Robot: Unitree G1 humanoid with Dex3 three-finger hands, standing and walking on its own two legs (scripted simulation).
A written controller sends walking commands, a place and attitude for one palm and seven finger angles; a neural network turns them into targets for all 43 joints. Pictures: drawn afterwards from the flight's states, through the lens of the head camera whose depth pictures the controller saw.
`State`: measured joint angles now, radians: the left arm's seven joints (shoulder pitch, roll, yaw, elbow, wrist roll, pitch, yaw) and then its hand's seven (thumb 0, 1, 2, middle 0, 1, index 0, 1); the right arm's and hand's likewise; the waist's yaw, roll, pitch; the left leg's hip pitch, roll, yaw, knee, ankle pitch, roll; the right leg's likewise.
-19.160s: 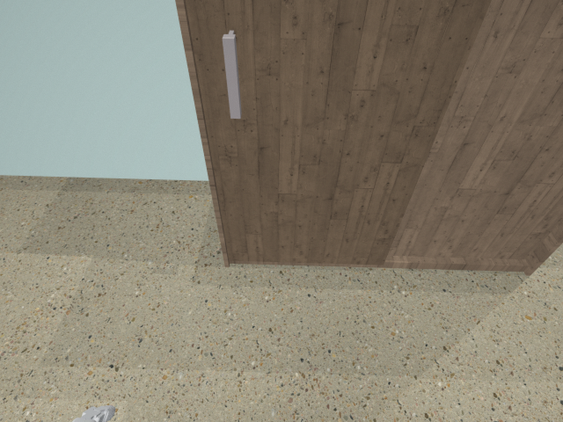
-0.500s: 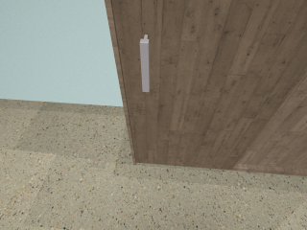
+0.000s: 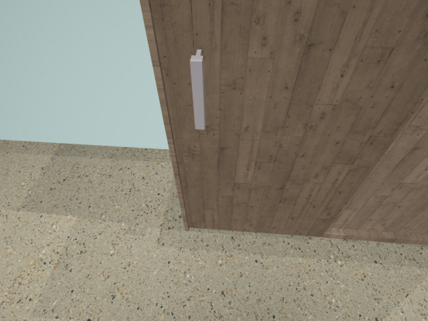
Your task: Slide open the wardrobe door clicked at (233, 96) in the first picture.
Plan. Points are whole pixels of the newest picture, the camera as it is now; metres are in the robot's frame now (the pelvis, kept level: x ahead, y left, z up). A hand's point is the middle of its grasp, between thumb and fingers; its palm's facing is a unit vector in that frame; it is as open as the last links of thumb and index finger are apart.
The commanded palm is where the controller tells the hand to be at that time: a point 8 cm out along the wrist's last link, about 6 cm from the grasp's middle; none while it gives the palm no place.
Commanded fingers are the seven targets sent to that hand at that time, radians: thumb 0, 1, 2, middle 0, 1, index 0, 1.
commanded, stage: look again from close up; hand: left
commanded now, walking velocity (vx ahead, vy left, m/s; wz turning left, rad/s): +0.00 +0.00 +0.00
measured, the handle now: (199, 91) +0.61 +0.07 +0.10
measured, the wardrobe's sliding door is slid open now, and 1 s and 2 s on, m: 0.00 0.00 0.00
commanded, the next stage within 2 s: raise the hand with hooked fingers in 0.10 s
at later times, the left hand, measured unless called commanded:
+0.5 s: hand (142, 259) +0.22 +0.14 +0.02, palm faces +0.05 -1.00 +0.02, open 7.9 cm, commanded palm +0.11 +0.22 -0.04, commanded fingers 0.00 0.53 0.74 -0.23 -0.54 -0.23 -0.54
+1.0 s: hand (112, 269) +0.20 +0.20 +0.00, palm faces -0.13 -0.99 -0.04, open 10.9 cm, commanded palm +0.16 +0.26 +0.02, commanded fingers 0.00 -0.06 0.49 -0.27 -0.92 -0.27 -0.92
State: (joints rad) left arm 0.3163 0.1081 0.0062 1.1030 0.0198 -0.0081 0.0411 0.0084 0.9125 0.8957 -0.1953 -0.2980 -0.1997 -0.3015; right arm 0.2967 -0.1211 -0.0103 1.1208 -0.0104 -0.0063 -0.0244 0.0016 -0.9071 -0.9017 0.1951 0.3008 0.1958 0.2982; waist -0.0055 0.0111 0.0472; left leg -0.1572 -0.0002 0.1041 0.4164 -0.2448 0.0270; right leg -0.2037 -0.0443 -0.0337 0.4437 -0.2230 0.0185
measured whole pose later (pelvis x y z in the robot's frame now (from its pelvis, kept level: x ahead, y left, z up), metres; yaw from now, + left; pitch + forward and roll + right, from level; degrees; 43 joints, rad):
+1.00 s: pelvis -0.02 -0.02 -0.06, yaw +2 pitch +9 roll -1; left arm 0.30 0.34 0.26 0.03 -0.35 -0.19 -0.48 0.01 0.16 0.58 -0.25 -0.77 -0.26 -0.77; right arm 0.25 -0.18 0.06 0.54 0.05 -0.19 -0.05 0.01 -0.90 -0.90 0.20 0.30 0.20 0.30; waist -0.02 0.03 -0.07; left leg -0.66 0.05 0.03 0.97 -0.47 0.00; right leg -0.65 -0.03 -0.10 0.93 -0.43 -0.02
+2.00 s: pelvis +0.00 -0.02 -0.01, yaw +3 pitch +2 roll -1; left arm -0.03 0.47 0.45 0.28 -0.38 -0.03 -0.58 -0.01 -0.50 0.30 -0.30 -1.20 -0.30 -1.20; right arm 0.27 -0.30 0.05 0.57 0.07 -0.22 -0.08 0.01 -0.90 -0.90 0.20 0.30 0.20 0.30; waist 0.01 0.04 -0.04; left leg -0.33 0.03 0.03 0.63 -0.34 0.00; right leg -0.32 -0.03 -0.10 0.60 -0.31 -0.01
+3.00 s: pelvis +0.00 -0.02 -0.02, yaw +2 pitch +5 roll +0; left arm -0.39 0.40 0.34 0.57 -0.28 -0.09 -0.42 -0.01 -0.50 0.30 -0.30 -1.20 -0.30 -1.20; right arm 0.32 -0.28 0.04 0.61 0.07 -0.14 -0.09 0.01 -0.90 -0.90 0.20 0.30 0.20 0.30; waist -0.03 0.03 -0.03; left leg -0.37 0.03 0.05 0.63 -0.33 0.00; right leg -0.38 -0.02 -0.08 0.61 -0.30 -0.01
